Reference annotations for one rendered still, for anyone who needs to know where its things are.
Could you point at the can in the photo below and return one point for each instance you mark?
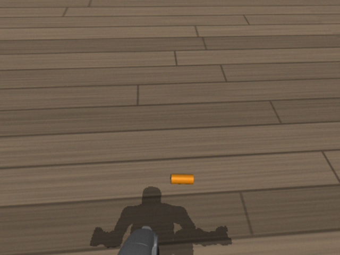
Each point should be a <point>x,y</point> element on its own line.
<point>181,178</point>

